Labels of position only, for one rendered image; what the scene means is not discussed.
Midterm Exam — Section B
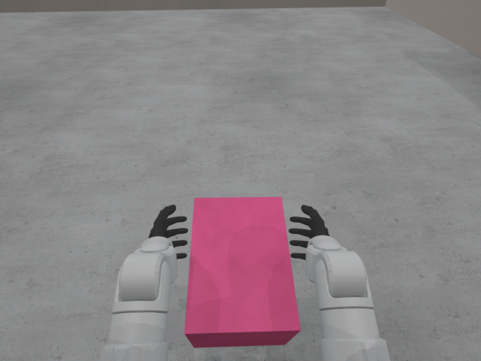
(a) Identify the right robot hand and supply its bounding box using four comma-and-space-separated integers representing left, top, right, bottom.
289, 205, 329, 260

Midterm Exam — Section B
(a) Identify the carton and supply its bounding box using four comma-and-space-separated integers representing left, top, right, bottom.
184, 197, 301, 347

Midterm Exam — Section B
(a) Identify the left robot hand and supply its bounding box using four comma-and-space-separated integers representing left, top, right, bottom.
149, 205, 188, 259

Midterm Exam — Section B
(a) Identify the left robot forearm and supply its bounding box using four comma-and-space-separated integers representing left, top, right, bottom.
99, 236, 177, 361

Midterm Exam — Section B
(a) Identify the right robot forearm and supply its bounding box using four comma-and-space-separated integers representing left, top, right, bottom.
305, 235, 391, 361

